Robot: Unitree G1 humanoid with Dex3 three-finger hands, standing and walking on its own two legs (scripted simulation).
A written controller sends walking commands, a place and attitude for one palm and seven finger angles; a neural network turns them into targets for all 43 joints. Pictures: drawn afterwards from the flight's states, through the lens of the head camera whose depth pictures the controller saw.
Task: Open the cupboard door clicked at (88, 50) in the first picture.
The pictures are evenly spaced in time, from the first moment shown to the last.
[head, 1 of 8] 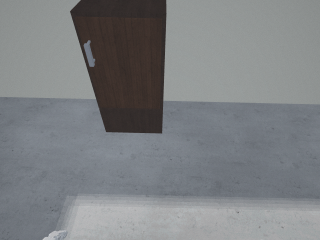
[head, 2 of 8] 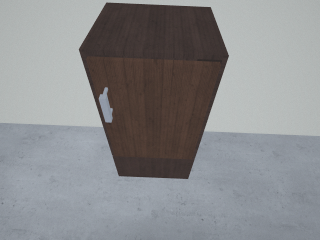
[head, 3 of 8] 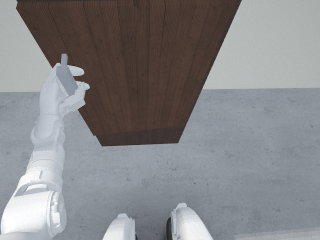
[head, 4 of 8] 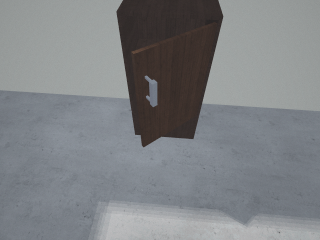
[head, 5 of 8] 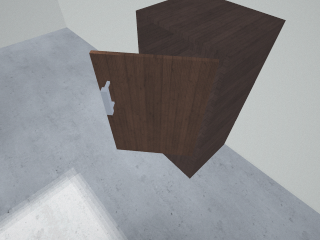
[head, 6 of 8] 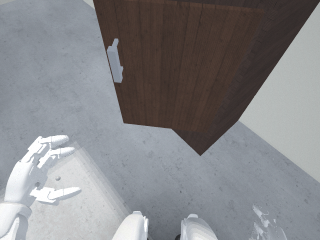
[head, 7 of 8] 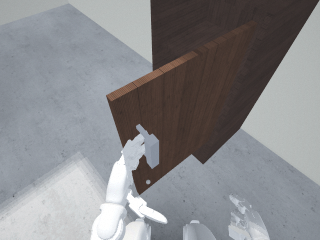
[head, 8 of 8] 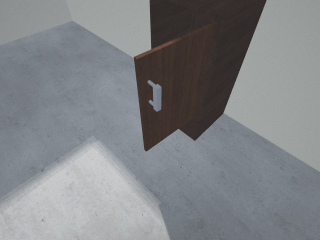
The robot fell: no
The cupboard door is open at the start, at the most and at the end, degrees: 0 87 85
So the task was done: yes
